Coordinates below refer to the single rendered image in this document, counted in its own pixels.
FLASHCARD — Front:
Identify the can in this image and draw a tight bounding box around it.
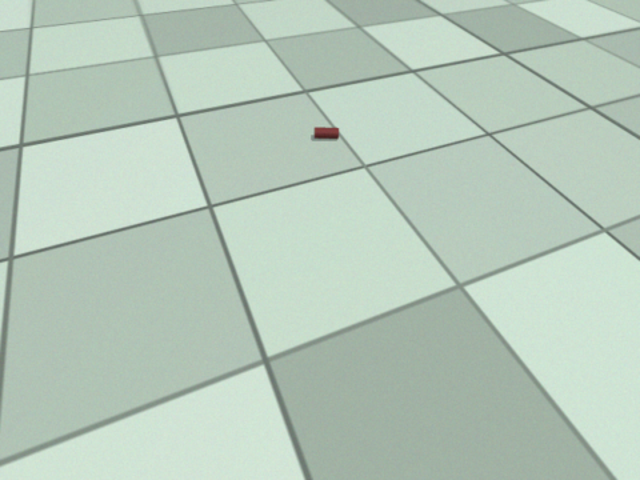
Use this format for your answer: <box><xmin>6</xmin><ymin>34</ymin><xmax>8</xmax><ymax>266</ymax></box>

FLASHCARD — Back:
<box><xmin>314</xmin><ymin>127</ymin><xmax>339</xmax><ymax>139</ymax></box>

